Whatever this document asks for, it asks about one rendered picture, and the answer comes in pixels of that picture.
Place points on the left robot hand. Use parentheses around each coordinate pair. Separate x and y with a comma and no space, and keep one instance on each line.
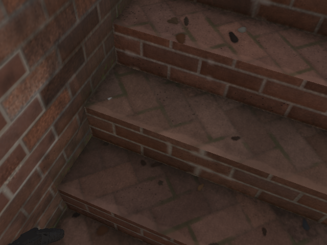
(39,237)

